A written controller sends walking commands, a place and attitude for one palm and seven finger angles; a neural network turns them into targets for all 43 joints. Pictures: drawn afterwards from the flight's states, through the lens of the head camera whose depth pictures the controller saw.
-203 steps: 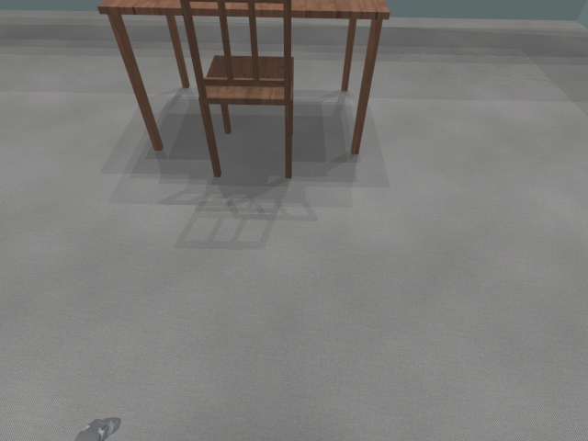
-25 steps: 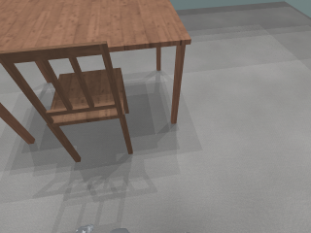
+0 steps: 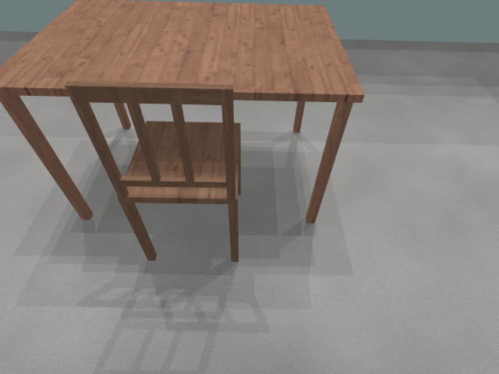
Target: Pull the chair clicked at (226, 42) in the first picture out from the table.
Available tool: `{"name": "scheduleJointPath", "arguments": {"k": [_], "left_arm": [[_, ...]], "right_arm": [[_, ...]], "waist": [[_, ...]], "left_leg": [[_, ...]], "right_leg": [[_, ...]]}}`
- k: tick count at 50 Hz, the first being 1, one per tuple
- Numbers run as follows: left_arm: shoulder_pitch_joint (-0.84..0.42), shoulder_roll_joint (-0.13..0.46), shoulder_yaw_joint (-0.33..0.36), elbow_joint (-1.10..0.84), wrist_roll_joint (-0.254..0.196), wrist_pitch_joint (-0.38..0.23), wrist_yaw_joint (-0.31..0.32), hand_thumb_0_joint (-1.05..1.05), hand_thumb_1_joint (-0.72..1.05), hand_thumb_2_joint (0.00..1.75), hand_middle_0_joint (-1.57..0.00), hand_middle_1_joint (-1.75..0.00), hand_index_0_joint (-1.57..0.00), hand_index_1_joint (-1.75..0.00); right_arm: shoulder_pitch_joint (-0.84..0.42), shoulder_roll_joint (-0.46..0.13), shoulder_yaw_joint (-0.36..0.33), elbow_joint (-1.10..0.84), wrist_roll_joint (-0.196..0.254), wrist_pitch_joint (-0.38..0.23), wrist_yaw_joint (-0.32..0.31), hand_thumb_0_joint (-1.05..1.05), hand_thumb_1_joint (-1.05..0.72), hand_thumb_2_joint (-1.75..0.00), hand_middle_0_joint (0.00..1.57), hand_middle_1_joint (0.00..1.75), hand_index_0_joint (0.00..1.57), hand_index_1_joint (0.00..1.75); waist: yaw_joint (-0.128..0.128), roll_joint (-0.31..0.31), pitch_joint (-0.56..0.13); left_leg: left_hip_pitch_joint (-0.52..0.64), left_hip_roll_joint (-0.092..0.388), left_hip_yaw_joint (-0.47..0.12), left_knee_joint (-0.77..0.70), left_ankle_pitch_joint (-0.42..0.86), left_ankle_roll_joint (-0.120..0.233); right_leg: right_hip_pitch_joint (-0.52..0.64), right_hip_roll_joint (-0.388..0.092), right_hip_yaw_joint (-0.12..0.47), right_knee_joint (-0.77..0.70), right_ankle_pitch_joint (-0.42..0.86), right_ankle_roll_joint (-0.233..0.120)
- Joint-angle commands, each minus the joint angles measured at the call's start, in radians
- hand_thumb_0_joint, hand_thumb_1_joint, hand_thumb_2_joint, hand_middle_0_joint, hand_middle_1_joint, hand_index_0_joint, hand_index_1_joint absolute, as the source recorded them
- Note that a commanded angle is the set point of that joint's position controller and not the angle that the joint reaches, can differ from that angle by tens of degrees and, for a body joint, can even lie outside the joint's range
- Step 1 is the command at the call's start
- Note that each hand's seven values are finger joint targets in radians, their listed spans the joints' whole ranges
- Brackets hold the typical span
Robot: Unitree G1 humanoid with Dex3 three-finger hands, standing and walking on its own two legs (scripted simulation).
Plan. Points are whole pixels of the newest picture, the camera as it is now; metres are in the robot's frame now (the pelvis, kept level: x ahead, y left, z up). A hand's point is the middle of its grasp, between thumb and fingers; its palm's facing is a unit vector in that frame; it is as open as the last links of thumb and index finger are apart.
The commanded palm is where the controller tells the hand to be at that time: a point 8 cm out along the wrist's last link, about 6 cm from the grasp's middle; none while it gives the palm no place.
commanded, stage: take the last steps up to it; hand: left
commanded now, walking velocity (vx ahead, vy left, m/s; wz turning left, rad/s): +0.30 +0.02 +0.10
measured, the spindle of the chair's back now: (145, 144) +0.69 +0.34 -0.09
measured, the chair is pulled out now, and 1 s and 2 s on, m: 0.00 0.00 0.00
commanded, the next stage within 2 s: come to a stop and stand still in 0.68 s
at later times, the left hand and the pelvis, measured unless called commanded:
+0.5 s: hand out of the picture +0.02 +0.18 -0.19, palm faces +0.17 -0.98 -0.12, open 7.4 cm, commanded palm none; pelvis +0.13 +0.04 -0.02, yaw +3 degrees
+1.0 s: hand (172, 278) +0.33 +0.19 -0.16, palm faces +0.04 -0.97 -0.23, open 7.3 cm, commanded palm none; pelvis +0.25 +0.02 +0.00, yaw +2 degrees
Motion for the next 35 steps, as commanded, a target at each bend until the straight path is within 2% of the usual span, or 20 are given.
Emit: {"name": "scheduleJointPath", "arguments": {"k": [1, 2, 3, 4, 5, 7, 9, 11, 17, 18, 20, 21, 22, 23, 24, 25, 27, 30, 33, 35], "left_arm": [[0.084, 0.017, 0.003, -0.030, 0.003, -0.049, -0.007, 0.00, 0.90, 0.90, -0.20, -0.30, -0.20, -0.30], [0.134, 0.054, 0.010, -0.010, 0.006, -0.056, -0.002, 0.00, 0.90, 0.90, -0.20, -0.30, -0.20, -0.30], [0.196, 0.124, 0.026, 0.005, 0.011, -0.059, 0.007, 0.00, 0.90, 0.90, -0.20, -0.30, -0.20, -0.30], [0.254, 0.181, 0.039, 0.010, 0.008, -0.059, 0.014, 0.00, 0.90, 0.90, -0.20, -0.30, -0.20, -0.30], [0.252, 0.177, 0.037, 0.009, 0.007, -0.064, 0.017, 0.00, 0.90, 0.90, -0.20, -0.30, -0.20, -0.30], [0.197, 0.115, 0.030, 0.008, 0.007, -0.074, 0.023, 0.00, 0.90, 0.90, -0.20, -0.30, -0.20, -0.30], [0.172, 0.080, 0.019, 0.002, 0.011, -0.085, 0.024, 0.00, 0.90, 0.90, -0.20, -0.30, -0.20, -0.30], [0.179, 0.082, 0.017, 0.006, 0.011, -0.093, 0.023, 0.00, 0.90, 0.90, -0.20, -0.30, -0.20, -0.30], [0.211, 0.105, 0.021, 0.032, 0.011, -0.088, 0.022, 0.00, 0.90, 0.90, -0.20, -0.30, -0.20, -0.30], [0.203, 0.107, 0.024, 0.031, 0.009, -0.085, 0.022, 0.00, 0.90, 0.90, -0.20, -0.30, -0.20, -0.30], [0.177, 0.110, 0.028, 0.030, 0.002, -0.082, 0.021, 0.00, 0.90, 0.90, -0.20, -0.30, -0.20, -0.30], [0.174, 0.093, 0.023, 0.030, -0.001, -0.081, 0.020, 0.00, 0.90, 0.90, -0.20, -0.30, -0.20, -0.30], [0.213, 0.046, 0.017, 0.012, -0.008, -0.079, 0.014, 0.00, 0.90, 0.90, -0.20, -0.30, -0.20, -0.30], [0.187, 0.020, 0.010, -0.020, -0.011, -0.082, 0.011, 0.00, 0.90, 0.90, -0.20, -0.30, -0.20, -0.30], [0.144, 0.040, 0.019, -0.032, -0.005, -0.078, 0.014, 0.00, 0.90, 0.90, -0.20, -0.30, -0.20, -0.30], [0.088, 0.026, 0.017, -0.034, -0.004, -0.076, 0.014, 0.00, 0.90, 0.90, -0.20, -0.30, -0.20, -0.30], [0.070, 0.018, 0.022, -0.017, -0.003, -0.065, 0.003, 0.00, 0.90, 0.90, -0.20, -0.30, -0.20, -0.30], [0.118, -0.016, 0.023, -0.013, 0.004, -0.037, 0.002, 0.00, 0.90, 0.90, -0.20, -0.30, -0.20, -0.30], [0.065, -0.004, 0.020, -0.041, 0.004, -0.024, -0.003, 0.00, 0.90, 0.90, -0.20, -0.30, -0.20, -0.30], [0.007, 0.001, 0.018, -0.068, 0.006, -0.021, -0.005, 0.00, 0.90, 0.90, -0.20, -0.30, -0.20, -0.30]], "right_arm": [[0.023, -0.160, -0.035, -0.031, 0.007, -0.010, 0.001, 0.00, -0.90, -0.90, 0.20, 0.30, 0.20, 0.30], [0.004, -0.131, -0.032, -0.038, 0.015, -0.011, 0.005, 0.00, -0.90, -0.90, 0.20, 0.30, 0.20, 0.30], [-0.028, -0.078, -0.020, -0.068, 0.019, -0.014, 0.012, 0.00, -0.90, -0.90, 0.20, 0.30, 0.20, 0.30], [-0.106, -0.087, -0.023, -0.108, 0.007, -0.017, 0.024, 0.00, -0.90, -0.90, 0.20, 0.30, 0.20, 0.30], [-0.128, -0.111, -0.034, -0.114, 0.000, -0.018, 0.033, 0.00, -0.90, -0.90, 0.20, 0.30, 0.20, 0.30], [-0.116, -0.098, -0.041, -0.094, -0.001, -0.012, 0.040, 0.00, -0.90, -0.90, 0.20, 0.30, 0.20, 0.30], [-0.094, -0.074, -0.037, -0.077, -0.001, -0.012, 0.046, 0.00, -0.90, -0.90, 0.20, 0.30, 0.20, 0.30], [-0.097, -0.054, -0.033, -0.082, 0.003, -0.011, 0.051, 0.00, -0.90, -0.90, 0.20, 0.30, 0.20, 0.30], [-0.161, -0.027, -0.023, -0.113, 0.008, -0.024, 0.059, 0.00, -0.90, -0.90, 0.20, 0.30, 0.20, 0.30], [-0.154, -0.036, -0.023, -0.114, 0.008, -0.027, 0.058, 0.00, -0.90, -0.90, 0.20, 0.30, 0.20, 0.30], [-0.043, -0.064, -0.029, -0.079, -0.001, -0.039, 0.047, 0.00, -0.90, -0.90, 0.20, 0.30, 0.20, 0.30], [0.086, -0.108, -0.040, -0.038, -0.006, -0.047, 0.036, 0.00, -0.90, -0.90, 0.20, 0.30, 0.20, 0.30], [0.212, -0.222, -0.066, -0.016, -0.017, -0.057, 0.023, 0.00, -0.90, -0.90, 0.20, 0.30, 0.20, 0.30], [0.288, -0.284, -0.078, -0.002, -0.003, -0.051, 0.013, 0.00, -0.90, -0.90, 0.20, 0.30, 0.20, 0.30], [0.245, -0.272, -0.072, -0.009, 0.003, -0.041, 0.006, 0.00, -0.90, -0.90, 0.20, 0.30, 0.20, 0.30], [0.179, -0.218, -0.062, -0.013, 0.003, -0.048, 0.001, 0.00, -0.90, -0.90, 0.20, 0.30, 0.20, 0.30], [0.049, -0.120, -0.033, -0.044, 0.006, -0.061, -0.002, 0.00, -0.90, -0.90, 0.20, 0.30, 0.20, 0.30], [0.030, -0.084, -0.026, -0.043, 0.004, -0.071, -0.003, 0.00, -0.90, -0.90, 0.20, 0.30, 0.20, 0.30], [0.032, -0.102, -0.023, -0.047, 0.003, -0.068, -0.002, 0.00, -0.90, -0.90, 0.20, 0.30, 0.20, 0.30], [0.034, -0.121, -0.029, -0.046, -0.002, -0.059, 0.000, 0.00, -0.90, -0.90, 0.20, 0.30, 0.20, 0.30]], "waist": [[0.019, 0.048, -0.012], [0.037, -0.043, 0.000], [0.063, -0.229, 0.039], [0.100, -0.257, 0.091], [0.088, -0.155, 0.102], [0.046, -0.164, 0.161], [0.018, -0.109, 0.187], [0.011, -0.099, 0.161], [0.028, -0.151, 0.129], [0.023, -0.157, 0.124], [-0.034, -0.106, 0.050], [-0.084, -0.036, -0.037], [-0.114, 0.176, -0.163], [-0.125, 0.317, -0.214], [-0.110, 0.195, -0.161], [-0.094, 0.178, -0.099], [-0.031, 0.068, 0.010], [0.013, 0.131, 0.017], [0.015, 0.114, 0.036], [0.002, 0.125, 0.054]], "left_leg": [[-0.008, 0.170, -0.212, -0.106, -0.163, 0.106], [-0.130, 0.102, -0.138, 0.003, -0.173, 0.066], [-0.319, 0.003, -0.027, 0.198, -0.210, 0.018], [-0.438, 0.000, -0.006, 0.364, -0.305, 0.004], [-0.466, 0.028, -0.058, 0.469, -0.277, 0.008], [-0.467, 0.071, -0.074, 0.543, -0.176, 0.010], [-0.450, 0.088, -0.059, 0.551, -0.096, -0.001], [-0.414, 0.080, -0.024, 0.485, -0.064, -0.010], [-0.243, 0.045, 0.049, 0.252, -0.011, 0.007], [-0.201, 0.041, 0.050, 0.222, -0.008, 0.011], [-0.008, -0.001, 0.087, 0.087, 0.046, 0.018], [0.172, 0.019, 0.051, 0.024, 0.081, 0.030], [0.394, 0.241, -0.234, 0.008, 0.155, 0.100], [0.454, 0.412, -0.481, -0.123, 0.259, 0.183], [0.384, 0.432, -0.455, -0.152, 0.216, 0.217], [0.289, 0.386, -0.377, -0.158, 0.267, 0.199], [0.093, 0.334, -0.219, -0.186, 0.310, 0.167], [0.000, 0.267, -0.080, -0.216, 0.380, 0.142], [-0.010, 0.263, -0.071, -0.247, 0.312, 0.164], [-0.002, 0.268, -0.075, -0.247, 0.229, 0.172]], "right_leg": [[0.106, 0.020, -0.021, -0.298, 0.153, 0.004], [0.220, -0.042, 0.062, -0.387, 0.142, -0.012], [0.311, -0.211, 0.304, -0.507, 0.023, -0.078], [0.289, -0.364, 0.498, -0.611, -0.057, -0.167], [0.252, -0.375, 0.498, -0.628, -0.135, -0.199], [0.187, -0.327, 0.406, -0.622, -0.063, -0.174], [0.154, -0.289, 0.272, -0.596, 0.122, -0.159], [0.172, -0.256, 0.177, -0.577, 0.285, -0.150], [0.158, -0.223, 0.070, -0.515, 0.465, -0.129], [0.146, -0.220, 0.063, -0.495, 0.467, -0.126], [0.136, -0.173, 0.009, -0.332, 0.572, -0.100], [0.103, -0.137, -0.016, -0.129, 0.610, -0.077], [-0.094, -0.034, -0.067, 0.133, 0.304, -0.029], [-0.252, 0.046, -0.028, 0.387, -0.111, -0.017], [-0.289, -0.001, 0.053, 0.484, -0.107, -0.042], [-0.315, -0.032, 0.068, 0.533, -0.026, -0.040], [-0.258, -0.078, 0.083, 0.489, 0.084, -0.023], [-0.176, -0.065, 0.060, 0.370, 0.150, -0.002], [-0.165, -0.065, 0.054, 0.216, 0.177, 0.001], [-0.151, -0.056, 0.038, 0.106, 0.171, 0.000]]}}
